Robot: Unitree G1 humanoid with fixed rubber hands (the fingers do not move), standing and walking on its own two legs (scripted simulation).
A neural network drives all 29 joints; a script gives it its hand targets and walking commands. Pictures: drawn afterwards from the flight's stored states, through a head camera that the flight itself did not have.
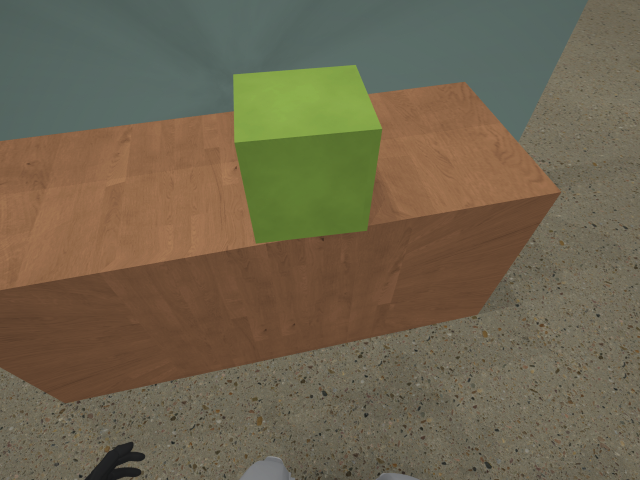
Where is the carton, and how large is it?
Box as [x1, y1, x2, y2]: [233, 65, 381, 243]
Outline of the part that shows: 355,65 233,74 234,142 256,243 366,230 381,134 381,127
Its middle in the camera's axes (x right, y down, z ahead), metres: -0.03 -0.16 +0.75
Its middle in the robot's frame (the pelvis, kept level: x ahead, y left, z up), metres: +0.68 +0.07 -0.03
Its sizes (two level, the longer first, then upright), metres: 0.231 0.204 0.250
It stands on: a pedestal, 0.59 m high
